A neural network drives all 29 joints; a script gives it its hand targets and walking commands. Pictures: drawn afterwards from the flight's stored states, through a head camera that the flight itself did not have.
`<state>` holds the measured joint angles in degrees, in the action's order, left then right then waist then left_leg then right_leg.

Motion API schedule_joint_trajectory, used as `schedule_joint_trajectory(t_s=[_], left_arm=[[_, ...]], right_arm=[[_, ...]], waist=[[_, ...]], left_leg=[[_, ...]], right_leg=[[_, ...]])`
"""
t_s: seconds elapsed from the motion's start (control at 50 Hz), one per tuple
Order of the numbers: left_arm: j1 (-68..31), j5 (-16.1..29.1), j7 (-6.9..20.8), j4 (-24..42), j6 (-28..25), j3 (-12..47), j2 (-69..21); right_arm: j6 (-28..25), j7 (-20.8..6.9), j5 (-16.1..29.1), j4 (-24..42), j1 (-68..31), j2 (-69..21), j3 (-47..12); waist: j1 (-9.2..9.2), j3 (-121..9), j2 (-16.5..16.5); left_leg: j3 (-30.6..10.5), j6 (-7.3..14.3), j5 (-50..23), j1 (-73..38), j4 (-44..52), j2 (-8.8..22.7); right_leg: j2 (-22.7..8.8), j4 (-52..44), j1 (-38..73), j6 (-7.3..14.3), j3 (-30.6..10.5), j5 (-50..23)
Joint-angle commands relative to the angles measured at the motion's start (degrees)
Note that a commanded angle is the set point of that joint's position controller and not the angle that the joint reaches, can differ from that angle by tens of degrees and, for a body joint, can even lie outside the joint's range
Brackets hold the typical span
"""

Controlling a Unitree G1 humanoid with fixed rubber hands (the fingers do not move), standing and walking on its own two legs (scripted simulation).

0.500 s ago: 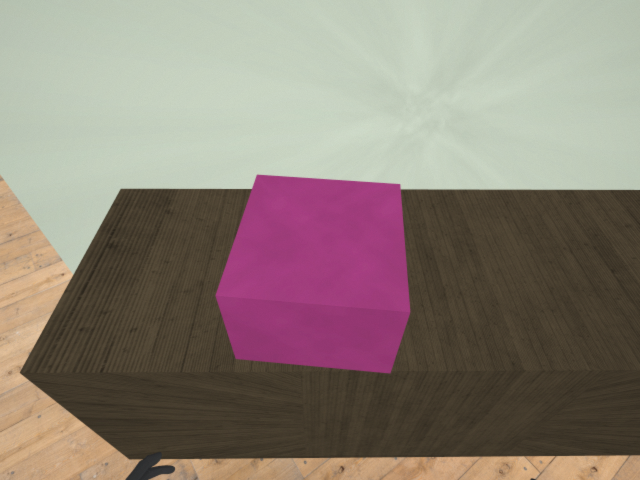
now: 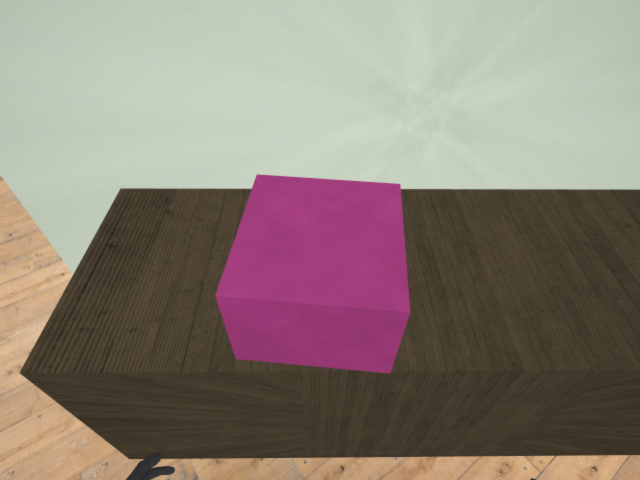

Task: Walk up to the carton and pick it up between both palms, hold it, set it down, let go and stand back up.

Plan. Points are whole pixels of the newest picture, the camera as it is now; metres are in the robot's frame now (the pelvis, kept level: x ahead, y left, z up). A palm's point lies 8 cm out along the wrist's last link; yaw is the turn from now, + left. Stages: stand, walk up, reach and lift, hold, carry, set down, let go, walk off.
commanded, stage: stand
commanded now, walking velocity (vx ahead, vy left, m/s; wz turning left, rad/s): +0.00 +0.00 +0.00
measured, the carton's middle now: (320, 269) +0.51 +0.01 -0.10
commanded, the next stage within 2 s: none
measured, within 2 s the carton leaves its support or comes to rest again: neither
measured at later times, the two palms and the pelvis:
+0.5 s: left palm out of the picture +0.12 +0.25 -0.11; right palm out of the picture +0.09 -0.29 -0.11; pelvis +0.00 +0.00 +0.00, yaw +0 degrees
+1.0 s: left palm out of the picture +0.12 +0.25 -0.11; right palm out of the picture +0.09 -0.29 -0.11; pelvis +0.00 +0.00 +0.00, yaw +0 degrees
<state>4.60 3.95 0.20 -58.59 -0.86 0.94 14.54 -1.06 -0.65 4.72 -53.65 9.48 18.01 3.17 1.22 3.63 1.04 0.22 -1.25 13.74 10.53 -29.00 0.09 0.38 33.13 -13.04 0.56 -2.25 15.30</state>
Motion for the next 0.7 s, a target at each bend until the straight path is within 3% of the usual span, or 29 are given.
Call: schedule_joint_trajectory(t_s=[0.0,0.68], left_arm=[[-2.54,-5.67,-0.37,1.91,-2.91,-4.65,17.02],[-3.03,-5.71,-0.35,1.90,-2.80,-4.62,16.84]], right_arm=[[-1.43,1.06,-7.30,1.79,-2.24,13.43,0.80],[-1.38,1.01,-7.25,1.90,-2.41,13.55,0.88]], waist=[[-0.63,-5.43,-0.85],[-0.42,-4.18,-1.01]], left_leg=[[-5.14,2.78,-6.13,-2.94,7.66,6.64],[-4.96,2.68,-5.78,-2.80,7.41,6.48]], right_leg=[[-7.82,-15.74,2.39,2.37,-7.94,-9.98],[-7.87,-16.32,1.28,2.44,-8.23,-9.21]])
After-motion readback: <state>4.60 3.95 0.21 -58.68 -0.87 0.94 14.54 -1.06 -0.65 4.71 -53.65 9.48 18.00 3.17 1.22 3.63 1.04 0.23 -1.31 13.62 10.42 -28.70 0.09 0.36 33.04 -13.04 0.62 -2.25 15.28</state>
